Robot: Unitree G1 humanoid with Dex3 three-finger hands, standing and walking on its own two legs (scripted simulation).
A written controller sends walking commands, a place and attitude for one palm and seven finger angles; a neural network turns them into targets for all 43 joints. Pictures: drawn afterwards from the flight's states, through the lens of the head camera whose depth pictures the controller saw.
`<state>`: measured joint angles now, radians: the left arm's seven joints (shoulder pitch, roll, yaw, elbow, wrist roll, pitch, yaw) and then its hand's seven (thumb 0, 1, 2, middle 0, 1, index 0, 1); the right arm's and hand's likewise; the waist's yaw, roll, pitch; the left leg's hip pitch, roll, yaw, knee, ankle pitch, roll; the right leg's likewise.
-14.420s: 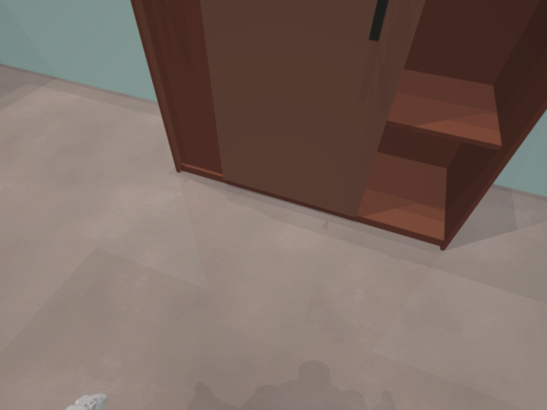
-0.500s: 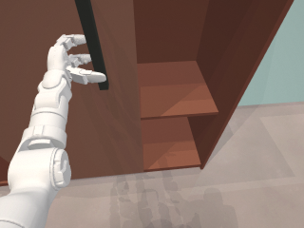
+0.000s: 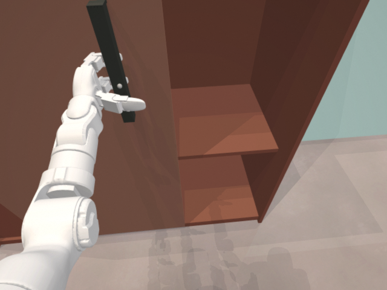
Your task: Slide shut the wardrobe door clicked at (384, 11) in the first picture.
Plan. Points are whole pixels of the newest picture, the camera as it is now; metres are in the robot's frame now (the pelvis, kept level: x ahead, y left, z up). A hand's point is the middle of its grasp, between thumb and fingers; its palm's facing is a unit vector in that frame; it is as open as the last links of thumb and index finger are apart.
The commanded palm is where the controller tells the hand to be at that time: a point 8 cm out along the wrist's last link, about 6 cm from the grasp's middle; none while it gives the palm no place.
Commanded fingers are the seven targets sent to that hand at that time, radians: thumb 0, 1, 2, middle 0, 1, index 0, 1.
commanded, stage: slide the fingers in behind the handle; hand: left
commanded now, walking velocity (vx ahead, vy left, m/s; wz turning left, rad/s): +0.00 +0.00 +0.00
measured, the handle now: (117, 66) +0.51 +0.15 +0.22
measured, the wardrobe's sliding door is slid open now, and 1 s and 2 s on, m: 0.40 0.40 0.40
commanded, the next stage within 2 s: grip the handle and tug to test in 0.72 s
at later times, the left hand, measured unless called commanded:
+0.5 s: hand (127, 84) +0.47 +0.13 +0.20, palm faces +0.09 -1.00 +0.01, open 13.9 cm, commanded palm +0.45 +0.18 +0.20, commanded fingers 0.00 -0.50 0.30 -0.30 -1.20 -0.30 -1.20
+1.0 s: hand (119, 87) +0.46 +0.14 +0.21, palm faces +0.09 -1.00 +0.01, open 13.2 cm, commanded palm +0.44 +0.19 +0.20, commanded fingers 0.00 -0.03 0.50 -0.35 -1.27 -0.35 -1.27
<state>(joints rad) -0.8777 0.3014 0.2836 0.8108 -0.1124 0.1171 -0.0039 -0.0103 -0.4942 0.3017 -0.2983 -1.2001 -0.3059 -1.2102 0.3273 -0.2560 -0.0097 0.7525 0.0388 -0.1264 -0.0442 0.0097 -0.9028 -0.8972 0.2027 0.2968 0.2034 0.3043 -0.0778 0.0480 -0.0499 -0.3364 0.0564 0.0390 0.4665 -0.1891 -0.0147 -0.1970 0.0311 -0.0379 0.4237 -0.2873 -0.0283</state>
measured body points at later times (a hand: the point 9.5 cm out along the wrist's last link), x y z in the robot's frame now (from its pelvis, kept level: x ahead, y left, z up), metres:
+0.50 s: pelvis +0.00 +0.00 +0.00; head +0.01 -0.01 +0.45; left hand +0.46 +0.18 +0.21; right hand +0.06 -0.26 -0.12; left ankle +0.03 +0.13 -0.74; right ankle -0.05 -0.10 -0.74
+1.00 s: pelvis -0.01 +0.01 +0.00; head +0.00 +0.00 +0.45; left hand +0.45 +0.20 +0.21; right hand +0.06 -0.26 -0.12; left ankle +0.03 +0.13 -0.74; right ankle -0.05 -0.10 -0.74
